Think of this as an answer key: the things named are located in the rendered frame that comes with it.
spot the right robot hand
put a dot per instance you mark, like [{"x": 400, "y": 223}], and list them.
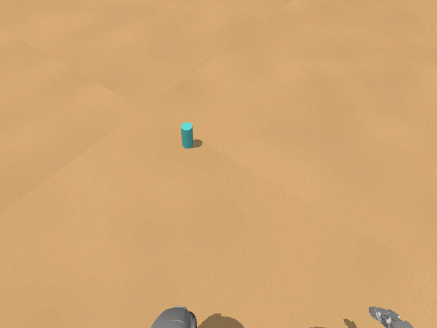
[{"x": 388, "y": 318}]

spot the can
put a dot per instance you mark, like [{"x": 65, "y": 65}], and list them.
[{"x": 187, "y": 135}]

